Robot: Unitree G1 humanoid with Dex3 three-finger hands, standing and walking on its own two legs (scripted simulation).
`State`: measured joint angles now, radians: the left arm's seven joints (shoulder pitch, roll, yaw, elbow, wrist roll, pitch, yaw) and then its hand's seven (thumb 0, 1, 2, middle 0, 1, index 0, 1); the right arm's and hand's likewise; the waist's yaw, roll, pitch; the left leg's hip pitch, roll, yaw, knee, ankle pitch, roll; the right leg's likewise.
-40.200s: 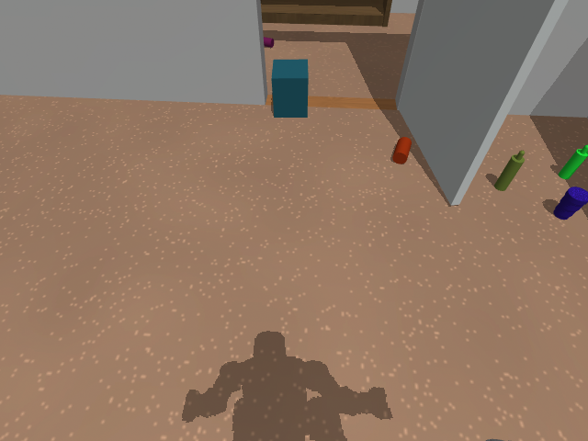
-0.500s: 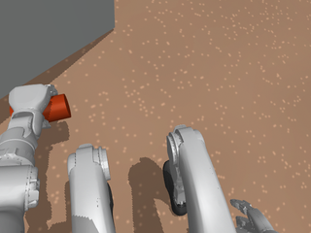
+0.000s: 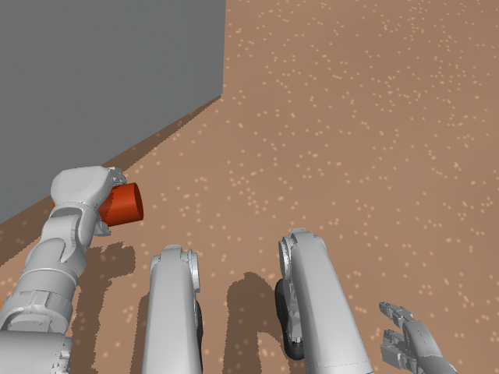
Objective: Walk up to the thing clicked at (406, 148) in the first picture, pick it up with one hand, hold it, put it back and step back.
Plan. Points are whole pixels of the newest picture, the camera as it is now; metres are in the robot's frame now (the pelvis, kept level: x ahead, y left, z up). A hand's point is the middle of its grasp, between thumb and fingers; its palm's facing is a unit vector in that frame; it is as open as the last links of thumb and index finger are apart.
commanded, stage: lift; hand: left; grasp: from above
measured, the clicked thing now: (101, 208) +0.40 +0.25 -0.16
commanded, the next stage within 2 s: hold in 1.04 s
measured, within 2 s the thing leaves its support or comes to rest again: neither
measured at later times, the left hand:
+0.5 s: hand (45, 187) +0.36 +0.22 +0.08, palm faces -0.47 -0.10 -0.88, open 10.1 cm
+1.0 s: hand out of the picture +0.36 +0.22 +0.18, palm faces -0.47 -0.09 -0.88, open 10.1 cm
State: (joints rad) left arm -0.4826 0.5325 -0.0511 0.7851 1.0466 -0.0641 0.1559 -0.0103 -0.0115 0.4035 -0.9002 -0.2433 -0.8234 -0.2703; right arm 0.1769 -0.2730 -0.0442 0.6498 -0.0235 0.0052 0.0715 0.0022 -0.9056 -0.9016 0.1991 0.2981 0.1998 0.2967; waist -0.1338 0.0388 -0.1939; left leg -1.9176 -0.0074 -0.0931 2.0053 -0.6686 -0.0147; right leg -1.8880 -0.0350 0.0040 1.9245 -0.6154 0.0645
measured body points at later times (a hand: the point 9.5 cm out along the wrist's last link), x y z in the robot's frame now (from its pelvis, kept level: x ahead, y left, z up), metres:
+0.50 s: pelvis +0.03 +0.00 +0.17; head +0.12 +0.00 +0.61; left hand +0.38 +0.23 +0.13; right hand +0.14 -0.27 +0.05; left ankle +0.08 +0.12 -0.43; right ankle +0.10 -0.15 -0.43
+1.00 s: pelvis +0.05 +0.00 +0.27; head +0.10 +0.00 +0.71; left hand +0.38 +0.22 +0.23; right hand +0.15 -0.27 +0.14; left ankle +0.08 +0.12 -0.43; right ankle +0.10 -0.15 -0.43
